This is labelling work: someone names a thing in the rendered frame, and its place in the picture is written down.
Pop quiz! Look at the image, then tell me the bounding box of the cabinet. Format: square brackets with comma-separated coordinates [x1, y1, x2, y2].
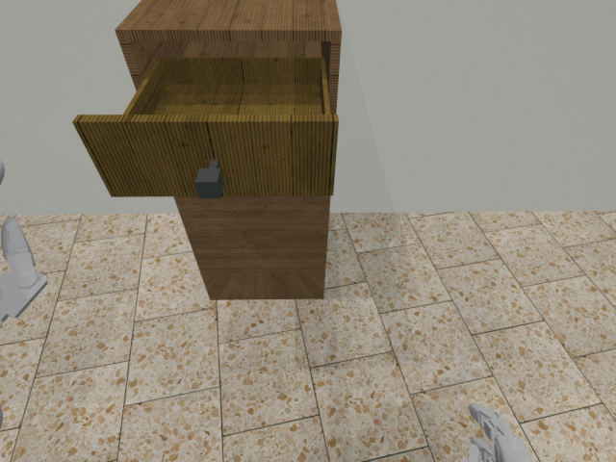
[115, 0, 342, 300]

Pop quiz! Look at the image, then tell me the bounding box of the left robot hand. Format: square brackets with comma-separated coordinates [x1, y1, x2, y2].
[0, 160, 47, 325]

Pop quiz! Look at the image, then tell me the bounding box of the drawer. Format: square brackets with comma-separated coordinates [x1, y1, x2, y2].
[72, 58, 339, 197]

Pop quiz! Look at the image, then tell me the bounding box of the handle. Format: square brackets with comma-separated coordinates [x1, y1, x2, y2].
[195, 160, 224, 198]

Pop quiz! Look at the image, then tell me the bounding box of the right robot hand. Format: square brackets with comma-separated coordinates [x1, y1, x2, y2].
[462, 402, 532, 462]

